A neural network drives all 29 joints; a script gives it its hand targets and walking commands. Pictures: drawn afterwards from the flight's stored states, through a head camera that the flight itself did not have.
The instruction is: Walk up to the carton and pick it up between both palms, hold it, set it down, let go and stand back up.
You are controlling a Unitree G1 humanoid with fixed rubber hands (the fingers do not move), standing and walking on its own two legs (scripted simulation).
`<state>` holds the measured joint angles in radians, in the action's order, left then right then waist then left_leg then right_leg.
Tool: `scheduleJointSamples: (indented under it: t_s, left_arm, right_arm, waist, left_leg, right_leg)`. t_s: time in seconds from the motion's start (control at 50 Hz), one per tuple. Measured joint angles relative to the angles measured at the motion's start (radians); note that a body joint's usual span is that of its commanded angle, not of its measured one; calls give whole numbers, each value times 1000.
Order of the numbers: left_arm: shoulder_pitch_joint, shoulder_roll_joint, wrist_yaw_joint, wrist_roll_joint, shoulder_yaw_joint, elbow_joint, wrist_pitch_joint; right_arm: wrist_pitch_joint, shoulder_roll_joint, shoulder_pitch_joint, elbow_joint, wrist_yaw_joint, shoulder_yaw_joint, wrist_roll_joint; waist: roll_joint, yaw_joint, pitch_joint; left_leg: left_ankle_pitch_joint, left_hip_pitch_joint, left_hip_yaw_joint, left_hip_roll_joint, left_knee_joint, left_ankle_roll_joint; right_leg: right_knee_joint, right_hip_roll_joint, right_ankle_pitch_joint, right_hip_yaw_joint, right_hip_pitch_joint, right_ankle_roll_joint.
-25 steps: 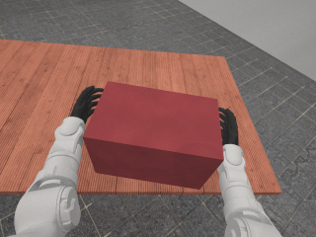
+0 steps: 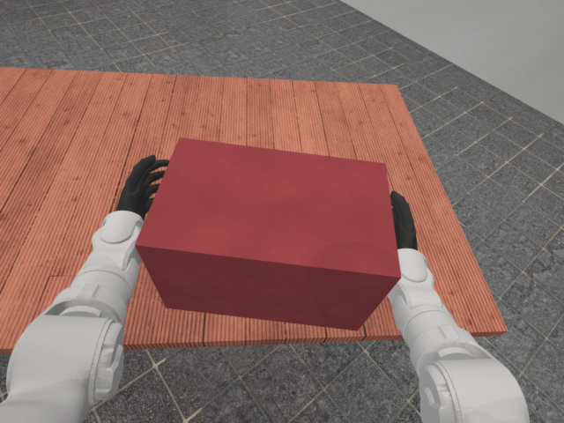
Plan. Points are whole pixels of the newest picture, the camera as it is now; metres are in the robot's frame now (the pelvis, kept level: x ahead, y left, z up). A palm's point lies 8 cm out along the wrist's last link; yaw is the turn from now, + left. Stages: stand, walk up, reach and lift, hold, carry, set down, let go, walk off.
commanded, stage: set down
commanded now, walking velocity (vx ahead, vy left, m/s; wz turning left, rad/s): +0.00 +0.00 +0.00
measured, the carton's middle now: (272, 238) +0.39 -0.01 +0.03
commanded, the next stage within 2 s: none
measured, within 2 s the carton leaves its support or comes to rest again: neither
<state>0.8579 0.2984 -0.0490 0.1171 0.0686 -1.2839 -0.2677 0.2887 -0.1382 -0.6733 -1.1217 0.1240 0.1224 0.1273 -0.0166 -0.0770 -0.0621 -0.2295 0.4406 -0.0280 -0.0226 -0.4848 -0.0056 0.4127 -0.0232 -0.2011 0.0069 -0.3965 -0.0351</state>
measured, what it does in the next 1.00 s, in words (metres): stands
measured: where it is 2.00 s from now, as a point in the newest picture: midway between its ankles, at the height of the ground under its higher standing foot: outside the picture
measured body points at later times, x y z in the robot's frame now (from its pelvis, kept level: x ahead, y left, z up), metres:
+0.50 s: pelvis -0.01 -0.01 -0.01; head +0.04 +0.02 +0.43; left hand +0.44 +0.23 +0.05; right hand +0.38 -0.26 +0.05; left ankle +0.00 +0.11 -0.74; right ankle -0.01 -0.15 -0.74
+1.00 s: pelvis -0.02 -0.01 +0.00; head +0.00 +0.01 +0.45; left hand +0.44 +0.24 +0.15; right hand +0.38 -0.27 +0.12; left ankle +0.00 +0.11 -0.74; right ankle -0.01 -0.15 -0.74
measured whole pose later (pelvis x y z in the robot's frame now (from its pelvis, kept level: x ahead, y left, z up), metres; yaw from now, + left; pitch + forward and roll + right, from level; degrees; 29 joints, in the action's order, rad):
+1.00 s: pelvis -0.02 -0.01 +0.00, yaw +1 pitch +8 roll -1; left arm 0.96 0.56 -0.12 0.47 -0.16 -1.19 0.01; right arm -0.06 -0.38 -0.75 -0.92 0.09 -0.07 0.48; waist -0.02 -0.11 -0.11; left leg -0.21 0.43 -0.01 -0.03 -0.50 0.00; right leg 0.44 -0.02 -0.19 0.02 -0.39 -0.02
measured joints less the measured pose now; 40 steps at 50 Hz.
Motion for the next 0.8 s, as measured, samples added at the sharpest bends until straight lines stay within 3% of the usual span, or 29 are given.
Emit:
scheduleJointSamples:
  t_s: [0.12, 0.32, 0.44, 0.58, 0.68, 0.8]
  left_arm:
    - [-27, 23, 7, 115, -80, -45, -35]
    - [-8, 81, -22, 193, -157, -52, -32]
    - [0, 141, -33, 257, -212, -70, -13]
    - [10, 173, -46, 316, -245, -16, 38]
    - [39, 193, -46, 356, -264, 21, 93]
    - [78, 212, -60, 352, -247, 49, 179]
  right_arm:
    - [37, -45, -12, -38, 19, -192, 206]
    - [17, -129, -49, -86, -22, -234, 305]
    - [-23, -169, -42, -65, -46, -234, 328]
    - [-93, -177, -20, 15, -69, -210, 337]
    - [-159, -187, -19, 107, -67, -203, 339]
    - [-248, -208, -56, 132, -52, -197, 340]
  waist:
    - [23, -3, -71]
    - [16, -9, -62]
    - [12, -18, -88]
    - [15, -23, -85]
    - [12, -27, -93]
    - [4, -33, -73]
  left_leg:
    - [-45, 102, 3, -23, -91, 9]
    - [-57, 116, 22, -30, -129, 13]
    - [-47, 148, 25, -21, -136, 11]
    - [-31, 145, 28, -10, -130, 9]
    - [-16, 132, 23, -5, -110, 6]
    - [3, 74, 20, -5, -71, 5]
  right_leg:
    - [55, 21, -23, 0, -88, 1]
    - [82, 29, -34, 16, -90, 7]
    - [113, 21, -40, 19, -131, 8]
    - [127, 10, -37, 22, -136, 9]
    - [123, 5, -30, 18, -130, 10]
    - [85, 6, -10, 16, -74, 11]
